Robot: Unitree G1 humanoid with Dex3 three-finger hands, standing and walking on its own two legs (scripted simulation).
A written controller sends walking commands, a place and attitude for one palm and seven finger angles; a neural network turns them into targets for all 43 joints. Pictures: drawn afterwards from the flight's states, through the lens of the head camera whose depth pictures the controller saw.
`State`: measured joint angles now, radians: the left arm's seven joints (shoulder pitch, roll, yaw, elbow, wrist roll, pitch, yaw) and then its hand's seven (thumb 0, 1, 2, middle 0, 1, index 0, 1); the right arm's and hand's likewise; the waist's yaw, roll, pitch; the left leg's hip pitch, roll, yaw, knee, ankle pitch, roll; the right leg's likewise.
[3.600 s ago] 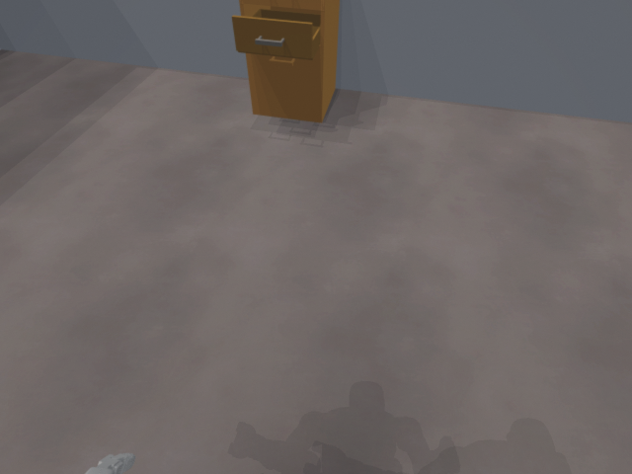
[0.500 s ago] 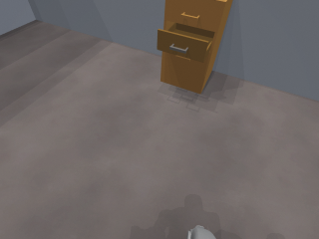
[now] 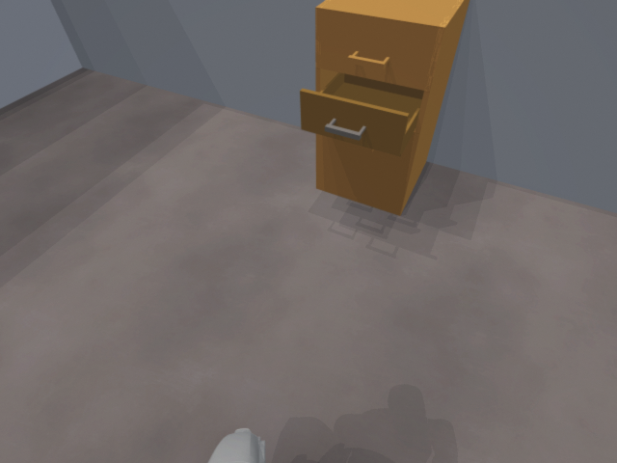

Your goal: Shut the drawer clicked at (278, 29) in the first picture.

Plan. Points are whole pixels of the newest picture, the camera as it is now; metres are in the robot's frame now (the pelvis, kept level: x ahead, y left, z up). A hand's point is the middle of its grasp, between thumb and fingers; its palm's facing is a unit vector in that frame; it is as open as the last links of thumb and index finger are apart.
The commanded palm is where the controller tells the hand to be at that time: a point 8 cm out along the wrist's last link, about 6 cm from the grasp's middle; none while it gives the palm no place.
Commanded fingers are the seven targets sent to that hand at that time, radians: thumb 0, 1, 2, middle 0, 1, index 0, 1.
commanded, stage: walk to a spot facing it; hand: left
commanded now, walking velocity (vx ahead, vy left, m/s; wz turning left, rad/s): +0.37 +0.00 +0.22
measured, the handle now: (345, 128) +1.18 -0.05 -0.25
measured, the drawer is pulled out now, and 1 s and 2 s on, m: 0.18 0.18 0.18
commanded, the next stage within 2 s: turn to face it in 0.84 s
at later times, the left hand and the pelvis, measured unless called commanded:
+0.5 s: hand (174, 406) +0.24 +0.25 -0.17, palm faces +0.12 -0.98 -0.18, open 7.4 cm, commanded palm none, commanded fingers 0.00 0.90 0.90 -0.20 -0.30 -0.20 -0.30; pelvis +0.21 +0.06 +0.00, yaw +3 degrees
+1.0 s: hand (233, 297) +0.44 +0.18 -0.16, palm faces +0.13 -0.96 -0.25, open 7.1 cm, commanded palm none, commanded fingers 0.00 0.90 0.90 -0.20 -0.30 -0.20 -0.30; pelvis +0.41 -0.01 +0.00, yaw +5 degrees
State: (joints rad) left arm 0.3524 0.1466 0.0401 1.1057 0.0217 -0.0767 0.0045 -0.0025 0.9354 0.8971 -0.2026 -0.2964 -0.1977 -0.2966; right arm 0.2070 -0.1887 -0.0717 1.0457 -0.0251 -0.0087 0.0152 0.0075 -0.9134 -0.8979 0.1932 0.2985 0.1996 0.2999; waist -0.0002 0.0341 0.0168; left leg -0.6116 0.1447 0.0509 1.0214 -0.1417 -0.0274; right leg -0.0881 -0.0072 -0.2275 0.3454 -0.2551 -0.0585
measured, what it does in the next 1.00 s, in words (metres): walks ahead: left foot, then right foot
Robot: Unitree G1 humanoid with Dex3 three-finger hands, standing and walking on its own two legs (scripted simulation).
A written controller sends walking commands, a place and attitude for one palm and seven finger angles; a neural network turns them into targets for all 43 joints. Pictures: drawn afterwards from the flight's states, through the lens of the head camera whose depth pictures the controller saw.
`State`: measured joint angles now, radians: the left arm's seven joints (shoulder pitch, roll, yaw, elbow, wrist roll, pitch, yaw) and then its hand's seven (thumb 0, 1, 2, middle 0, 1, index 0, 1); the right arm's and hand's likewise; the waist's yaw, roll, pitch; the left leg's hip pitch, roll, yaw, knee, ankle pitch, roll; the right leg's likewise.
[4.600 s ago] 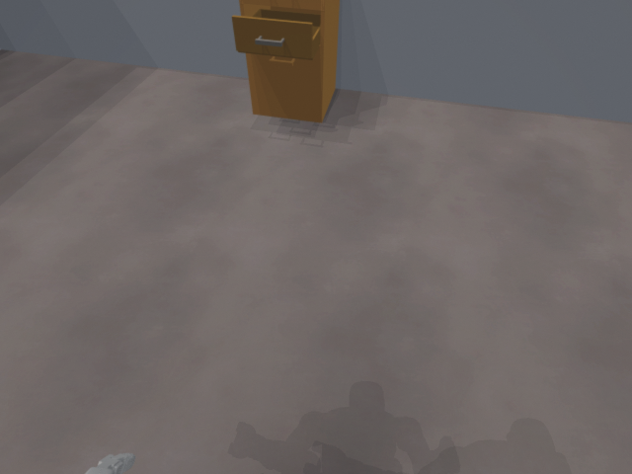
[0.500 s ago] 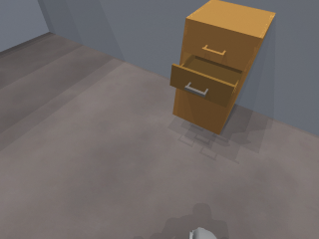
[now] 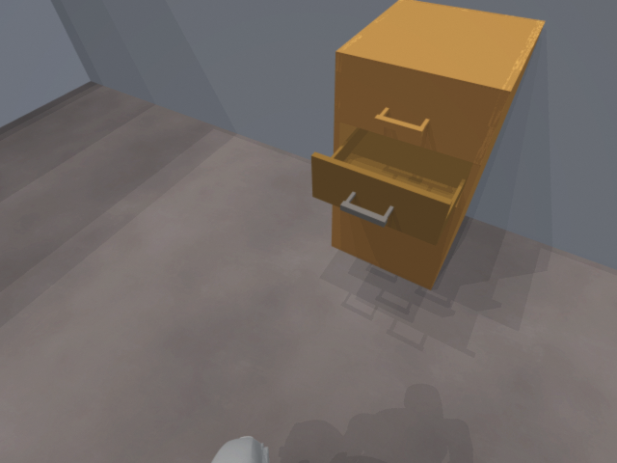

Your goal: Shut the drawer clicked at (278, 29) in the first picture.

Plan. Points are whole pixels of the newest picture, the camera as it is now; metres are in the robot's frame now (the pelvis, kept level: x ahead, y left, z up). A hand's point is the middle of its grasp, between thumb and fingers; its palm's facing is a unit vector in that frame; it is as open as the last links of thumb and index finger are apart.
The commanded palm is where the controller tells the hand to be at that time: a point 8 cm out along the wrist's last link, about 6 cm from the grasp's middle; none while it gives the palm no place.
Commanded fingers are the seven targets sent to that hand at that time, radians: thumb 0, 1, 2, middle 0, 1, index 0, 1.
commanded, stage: turn to face it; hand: left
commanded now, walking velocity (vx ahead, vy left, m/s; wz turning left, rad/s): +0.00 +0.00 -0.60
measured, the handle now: (367, 208) +0.77 -0.12 -0.25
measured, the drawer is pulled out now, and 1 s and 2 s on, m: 0.18 0.18 0.18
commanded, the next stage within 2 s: take the last steps up to it in 0.92 s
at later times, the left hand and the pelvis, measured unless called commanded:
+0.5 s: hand out of the picture +0.15 +0.20 -0.17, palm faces -0.15 -0.96 -0.23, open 7.4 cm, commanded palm none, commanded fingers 0.00 0.90 0.90 -0.20 -0.30 -0.20 -0.30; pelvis +0.06 +0.01 -0.01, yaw -15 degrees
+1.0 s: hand (249, 437) +0.19 +0.11 -0.17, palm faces -0.39 -0.90 -0.21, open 7.4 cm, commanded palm none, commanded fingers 0.00 0.90 0.90 -0.20 -0.30 -0.20 -0.30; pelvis +0.05 -0.02 +0.00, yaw -26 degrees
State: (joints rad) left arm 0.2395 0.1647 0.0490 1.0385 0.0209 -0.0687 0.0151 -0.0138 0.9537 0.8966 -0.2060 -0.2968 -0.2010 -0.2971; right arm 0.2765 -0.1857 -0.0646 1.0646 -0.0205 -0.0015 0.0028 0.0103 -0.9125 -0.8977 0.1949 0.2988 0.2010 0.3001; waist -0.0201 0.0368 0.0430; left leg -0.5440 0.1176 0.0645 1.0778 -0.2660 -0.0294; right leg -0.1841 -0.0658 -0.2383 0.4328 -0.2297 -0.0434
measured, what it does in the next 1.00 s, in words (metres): steps on the spot, turning right: left foot, then right foot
